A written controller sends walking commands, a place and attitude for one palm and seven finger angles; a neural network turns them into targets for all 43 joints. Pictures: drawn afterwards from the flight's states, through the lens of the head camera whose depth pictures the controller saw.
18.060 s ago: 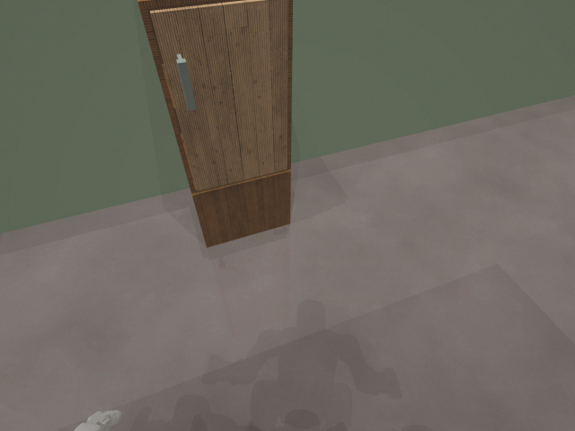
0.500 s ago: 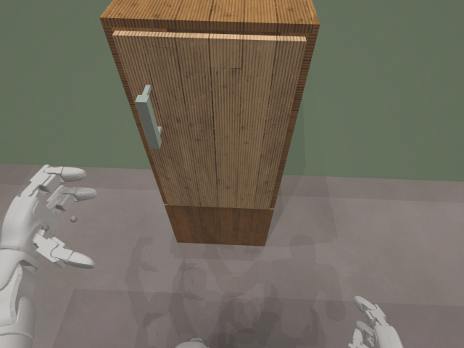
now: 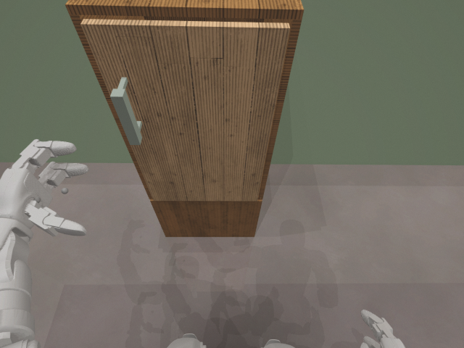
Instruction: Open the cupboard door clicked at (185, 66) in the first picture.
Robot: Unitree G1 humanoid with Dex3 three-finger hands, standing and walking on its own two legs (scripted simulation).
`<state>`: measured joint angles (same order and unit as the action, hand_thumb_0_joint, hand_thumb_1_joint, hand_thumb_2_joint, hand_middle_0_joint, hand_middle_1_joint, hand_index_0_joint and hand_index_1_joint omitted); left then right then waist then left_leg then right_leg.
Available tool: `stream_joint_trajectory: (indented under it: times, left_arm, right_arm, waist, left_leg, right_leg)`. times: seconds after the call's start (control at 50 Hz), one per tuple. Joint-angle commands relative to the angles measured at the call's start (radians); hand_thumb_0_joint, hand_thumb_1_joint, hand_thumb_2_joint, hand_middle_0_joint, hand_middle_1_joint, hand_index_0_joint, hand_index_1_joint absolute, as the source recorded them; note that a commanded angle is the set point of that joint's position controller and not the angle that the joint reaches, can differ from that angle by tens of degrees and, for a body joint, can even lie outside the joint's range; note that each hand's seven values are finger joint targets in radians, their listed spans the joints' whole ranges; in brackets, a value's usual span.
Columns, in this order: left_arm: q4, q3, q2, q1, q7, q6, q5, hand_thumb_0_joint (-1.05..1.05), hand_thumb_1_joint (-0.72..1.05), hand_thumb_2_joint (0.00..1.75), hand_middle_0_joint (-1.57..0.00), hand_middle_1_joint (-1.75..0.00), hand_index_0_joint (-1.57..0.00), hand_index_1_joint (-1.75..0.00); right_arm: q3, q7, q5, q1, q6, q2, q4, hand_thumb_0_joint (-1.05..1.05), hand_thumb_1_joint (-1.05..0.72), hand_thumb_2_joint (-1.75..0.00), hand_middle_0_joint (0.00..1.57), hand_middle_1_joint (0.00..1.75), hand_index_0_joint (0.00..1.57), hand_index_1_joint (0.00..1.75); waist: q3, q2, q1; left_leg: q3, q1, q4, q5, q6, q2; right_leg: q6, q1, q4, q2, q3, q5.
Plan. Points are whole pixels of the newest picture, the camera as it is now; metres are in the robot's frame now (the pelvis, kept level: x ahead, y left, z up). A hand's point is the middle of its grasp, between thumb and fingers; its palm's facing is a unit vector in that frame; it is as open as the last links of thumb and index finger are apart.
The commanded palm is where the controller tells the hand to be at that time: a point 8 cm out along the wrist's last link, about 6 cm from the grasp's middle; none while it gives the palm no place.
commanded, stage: move the hooked fingers beside the handle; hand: left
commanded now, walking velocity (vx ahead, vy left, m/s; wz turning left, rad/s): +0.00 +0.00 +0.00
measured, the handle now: (129, 112) +0.56 +0.23 +0.06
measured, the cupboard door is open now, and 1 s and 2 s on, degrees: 0 0 0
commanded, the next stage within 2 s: slide the fingers in behind the handle in 1.98 s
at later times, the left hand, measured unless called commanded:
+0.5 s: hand (81, 158) +0.42 +0.28 +0.07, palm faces +0.02 -1.00 +0.00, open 14.0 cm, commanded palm +0.39 +0.33 +0.07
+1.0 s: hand (94, 136) +0.47 +0.28 +0.07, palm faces +0.04 -1.00 -0.03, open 14.0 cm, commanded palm +0.45 +0.33 +0.06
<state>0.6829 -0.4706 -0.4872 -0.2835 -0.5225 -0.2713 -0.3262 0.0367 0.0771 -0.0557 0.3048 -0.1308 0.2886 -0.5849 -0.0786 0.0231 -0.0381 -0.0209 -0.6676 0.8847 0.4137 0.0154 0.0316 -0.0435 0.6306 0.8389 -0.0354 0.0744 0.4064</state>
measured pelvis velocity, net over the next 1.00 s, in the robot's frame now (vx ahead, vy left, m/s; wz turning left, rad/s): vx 0.00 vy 0.02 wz -0.03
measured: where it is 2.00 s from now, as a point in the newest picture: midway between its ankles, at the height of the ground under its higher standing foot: outside the picture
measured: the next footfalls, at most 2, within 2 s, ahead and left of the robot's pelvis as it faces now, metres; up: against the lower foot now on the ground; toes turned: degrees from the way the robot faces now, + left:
none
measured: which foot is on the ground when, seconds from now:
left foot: down 0.00-1.00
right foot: down 0.00-1.00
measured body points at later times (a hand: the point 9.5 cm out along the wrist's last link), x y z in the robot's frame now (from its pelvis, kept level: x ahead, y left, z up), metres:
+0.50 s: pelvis +0.00 +0.02 -0.01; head +0.08 +0.04 +0.44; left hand +0.41 +0.34 +0.07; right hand +0.08 -0.24 -0.11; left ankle +0.01 +0.11 -0.70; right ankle +0.00 -0.09 -0.70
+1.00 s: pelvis +0.00 +0.02 -0.01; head +0.11 +0.05 +0.42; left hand +0.46 +0.33 +0.07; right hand +0.01 -0.25 -0.12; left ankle +0.01 +0.11 -0.70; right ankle +0.00 -0.09 -0.70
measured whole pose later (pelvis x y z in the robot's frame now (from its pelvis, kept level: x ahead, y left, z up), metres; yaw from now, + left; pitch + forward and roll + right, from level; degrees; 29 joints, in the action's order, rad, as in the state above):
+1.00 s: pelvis +0.00 +0.02 -0.01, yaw -2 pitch +18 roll -3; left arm 1.15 -0.48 -0.63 -0.79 -0.39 -0.37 -0.14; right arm 0.05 0.05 -0.02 0.38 0.04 0.28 -0.61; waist -0.08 0.01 -0.15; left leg -0.03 -0.86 0.98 0.44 0.05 0.04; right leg -0.01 0.81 0.90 -0.04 0.06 0.40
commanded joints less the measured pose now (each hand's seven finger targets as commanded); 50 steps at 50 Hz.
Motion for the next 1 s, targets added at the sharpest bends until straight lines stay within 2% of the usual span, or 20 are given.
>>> stream_joint_trajectory:
  times: [0.0,0.02,0.08,0.14,0.16,0.2,0.22,0.26,0.3,0.36,0.48,0.52,0.62,0.7,0.74,0.76,0.78,0.84,0.92,0.98]
  left_arm:
    - [-0.192,-0.058,-0.264,-0.248,0.013,-0.081,-0.02,0.0,-0.5,0.3,-0.3,-1.2,-0.3,-1.2]
    - [-0.185,-0.063,-0.269,-0.264,0.018,-0.087,-0.021,0.0,-0.5,0.3,-0.3,-1.2,-0.3,-1.2]
    - [-0.169,-0.046,-0.265,-0.342,0.029,-0.108,-0.003,0.0,-0.5,0.3,-0.3,-1.2,-0.3,-1.2]
    - [-0.128,-0.052,-0.292,-0.424,0.038,-0.114,0.009,0.0,-0.5,0.3,-0.3,-1.2,-0.3,-1.2]
    - [-0.103,-0.067,-0.319,-0.454,0.042,-0.116,0.019,0.0,-0.5,0.3,-0.3,-1.2,-0.3,-1.2]
    - [-0.105,-0.044,-0.304,-0.486,0.048,-0.125,0.035,0.0,-0.5,0.3,-0.3,-1.2,-0.3,-1.2]
    - [-0.109,-0.05,-0.325,-0.522,0.05,-0.13,0.039,0.0,-0.5,0.3,-0.3,-1.2,-0.3,-1.2]
    - [-0.072,-0.06,-0.337,-0.519,0.056,-0.135,0.049,0.0,-0.5,0.3,-0.3,-1.2,-0.3,-1.2]
    - [-0.048,-0.022,-0.3,-0.563,0.061,-0.136,0.057,0.0,-0.5,0.3,-0.3,-1.2,-0.3,-1.2]
    - [0.027,-0.034,-0.31,-0.557,0.065,-0.121,0.059,0.0,-0.5,0.3,-0.3,-1.2,-0.3,-1.2]
    - [0.057,-0.024,-0.317,-0.605,0.078,-0.119,0.083,0.0,-0.5,0.3,-0.3,-1.2,-0.3,-1.2]
    - [0.078,-0.038,-0.329,-0.618,0.09,-0.129,0.085,0.0,-0.5,0.3,-0.3,-1.2,-0.3,-1.2]
    - [0.075,-0.006,-0.322,-0.776,0.11,-0.174,0.109,0.0,-0.5,0.3,-0.3,-1.2,-0.3,-1.2]
    - [0.129,0.009,-0.319,-0.816,0.121,-0.184,0.128,0.0,-0.5,0.3,-0.3,-1.2,-0.3,-1.2]
    - [0.157,-0.016,-0.345,-0.818,0.121,-0.179,0.126,0.0,-0.5,0.3,-0.3,-1.2,-0.3,-1.2]
    - [0.202,-0.04,-0.374,-0.793,0.123,-0.169,0.129,0.0,-0.5,0.3,-0.3,-1.2,-0.3,-1.2]
    - [0.21,-0.031,-0.375,-0.815,0.122,-0.164,0.133,0.0,-0.5,0.3,-0.3,-1.2,-0.3,-1.2]
    - [0.265,-0.04,-0.423,-0.863,0.124,-0.152,0.154,0.0,-0.5,0.3,-0.3,-1.2,-0.3,-1.2]
    - [0.255,-0.065,-0.479,-0.912,0.128,-0.176,0.17,0.0,-0.5,0.3,-0.3,-1.2,-0.3,-1.2]
    - [0.254,-0.052,-0.462,-0.941,0.117,-0.195,0.164,0.0,-0.5,0.3,-0.3,-1.2,-0.3,-1.2]
  right_arm:
    - [-0.062,0.004,0.004,0.017,-0.037,0.144,0.129,0.0,-0.9,-0.9,0.2,0.3,0.2,0.3]
    - [-0.064,0.004,0.006,0.024,-0.032,0.146,0.131,0.0,-0.9,-0.9,0.2,0.3,0.2,0.3]
    - [-0.068,0.005,0.007,0.038,-0.022,0.149,0.113,0.0,-0.9,-0.9,0.2,0.3,0.2,0.3]
    - [-0.067,0.011,0.009,0.052,-0.009,0.155,0.096,0.0,-0.9,-0.9,0.2,0.3,0.2,0.3]
    - [-0.066,0.013,0.01,0.058,-0.005,0.157,0.087,0.0,-0.9,-0.9,0.2,0.3,0.2,0.3]
    - [-0.064,0.011,0.012,0.061,-0.001,0.152,0.086,0.0,-0.9,-0.9,0.2,0.3,0.2,0.3]
    - [-0.064,0.012,0.014,0.066,0.002,0.156,0.083,0.0,-0.9,-0.9,0.2,0.3,0.2,0.3]
    - [-0.065,0.01,0.015,0.076,0.01,0.155,0.075,0.0,-0.9,-0.9,0.2,0.3,0.2,0.3]
    - [-0.062,0.008,0.016,0.079,0.016,0.152,0.072,0.0,-0.9,-0.9,0.2,0.3,0.2,0.3]
    - [-0.066,0.002,0.018,0.099,0.03,0.163,0.067,0.0,-0.9,-0.9,0.2,0.3,0.2,0.3]
    - [-0.071,-0.011,0.023,0.125,0.061,0.167,0.074,0.0,-0.9,-0.9,0.2,0.3,0.2,0.3]
    - [-0.072,-0.015,0.026,0.135,0.072,0.171,0.075,0.0,-0.9,-0.9,0.2,0.3,0.2,0.3]
    - [-0.073,-0.014,0.03,0.147,0.091,0.171,0.051,0.0,-0.9,-0.9,0.2,0.3,0.2,0.3]
    - [-0.071,-0.014,0.035,0.163,0.104,0.174,0.028,0.0,-0.9,-0.9,0.2,0.3,0.2,0.3]
    - [-0.071,-0.014,0.038,0.175,0.113,0.178,0.023,0.0,-0.9,-0.9,0.2,0.3,0.2,0.3]
    - [-0.069,-0.013,0.037,0.179,0.12,0.18,0.023,0.0,-0.9,-0.9,0.2,0.3,0.2,0.3]
    - [-0.067,-0.012,0.036,0.177,0.125,0.18,0.025,0.0,-0.9,-0.9,0.2,0.3,0.2,0.3]
    - [-0.058,-0.011,0.036,0.186,0.139,0.182,0.026,0.0,-0.9,-0.9,0.2,0.3,0.2,0.3]
    - [-0.058,-0.012,0.043,0.201,0.15,0.185,0.034,0.0,-0.9,-0.9,0.2,0.3,0.2,0.3]
    - [-0.059,-0.016,0.046,0.212,0.157,0.185,0.025,0.0,-0.9,-0.9,0.2,0.3,0.2,0.3]
  waist:
    - [-0.301,0.049,0.016]
    - [-0.292,0.021,0.012]
    - [-0.302,0.053,-0.004]
    - [-0.314,0.032,-0.017]
    - [-0.314,0.048,-0.017]
    - [-0.341,0.098,-0.016]
    - [-0.356,0.116,-0.02]
    - [-0.37,0.107,-0.019]
    - [-0.356,0.123,-0.029]
    - [-0.364,0.076,-0.03]
    - [-0.391,0.099,-0.031]
    - [-0.382,0.066,-0.035]
    - [-0.393,0.138,-0.066]
    - [-0.417,0.153,-0.075]
    - [-0.444,0.123,-0.074]
    - [-0.425,0.094,-0.066]
    - [-0.417,0.088,-0.077]
    - [-0.376,0.105,-0.087]
    - [-0.418,0.117,-0.091]
    - [-0.459,0.155,-0.101]
  left_leg:
    - [0.028,0.131,-0.103,-0.297,0.02,-0.032]
    - [0.031,0.13,-0.098,-0.296,0.022,-0.03]
    - [0.038,0.145,-0.102,-0.271,0.02,-0.028]
    - [0.043,0.144,-0.096,-0.267,0.022,-0.024]
    - [0.045,0.143,-0.097,-0.265,0.021,-0.024]
    - [0.05,0.172,-0.097,-0.28,0.017,-0.024]
    - [0.055,0.188,-0.089,-0.301,0.016,-0.021]
    - [0.059,0.199,-0.089,-0.31,0.013,-0.017]
    - [0.068,0.211,-0.091,-0.319,0.008,-0.014]
    - [0.075,0.206,-0.089,-0.337,0.005,-0.007]
    - [0.082,0.228,-0.076,-0.425,-0.003,0.001]
    - [0.084,0.217,-0.069,-0.424,0.001,0.002]
    - [0.102,0.262,-0.061,-0.405,-0.007,0.009]
    - [0.119,0.292,-0.062,-0.398,-0.017,0.012]
    - [0.112,0.282,-0.053,-0.408,-0.01,0.012]
    - [0.108,0.241,-0.055,-0.391,-0.008,0.009]
    - [0.098,0.216,-0.052,-0.37,0.0,0.006]
    - [0.088,0.158,-0.047,-0.334,0.006,0.003]
    - [0.083,0.146,-0.023,-0.339,0.013,0.002]
    - [0.087,0.192,-0.013,-0.384,0.006,0.007]
  right_leg:
    - [0.027,-0.164,-0.098,0.007,-0.08,-0.328]
    - [0.023,-0.157,-0.093,0.001,-0.079,-0.321]
    - [0.023,-0.122,-0.092,0.001,-0.072,-0.279]
    - [0.023,-0.107,-0.088,-0.001,-0.072,-0.268]
    - [0.023,-0.103,-0.085,0.0,-0.07,-0.262]
    - [0.019,-0.089,-0.079,0.0,-0.065,-0.256]
    - [0.014,-0.08,-0.071,-0.003,-0.064,-0.268]
    - [0.017,-0.071,-0.072,-0.005,-0.059,-0.267]
    - [0.015,-0.037,-0.067,-0.005,-0.048,-0.256]
    - [0.015,-0.025,-0.062,-0.008,-0.039,-0.261]
    - [0.015,0.006,-0.044,-0.01,-0.03,-0.288]
    - [0.014,0.014,-0.043,-0.016,-0.03,-0.281]
    - [0.012,0.088,-0.037,-0.016,-0.029,-0.229]
    - [0.012,0.115,-0.039,-0.015,-0.024,-0.202]
    - [0.015,0.096,-0.036,-0.017,-0.027,-0.225]
    - [0.014,0.076,-0.036,-0.017,-0.026,-0.227]
    - [0.018,0.067,-0.038,-0.015,-0.032,-0.234]
    - [0.018,0.074,-0.033,-0.015,-0.036,-0.229]
    - [0.018,0.063,-0.022,-0.019,-0.048,-0.246]
    - [0.019,0.08,-0.019,-0.022,-0.046,-0.263]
